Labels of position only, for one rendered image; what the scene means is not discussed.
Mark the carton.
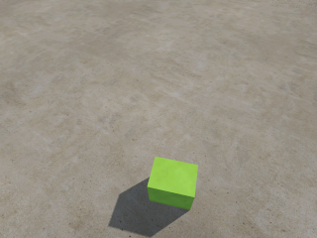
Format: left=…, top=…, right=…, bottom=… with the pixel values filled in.
left=147, top=157, right=198, bottom=210

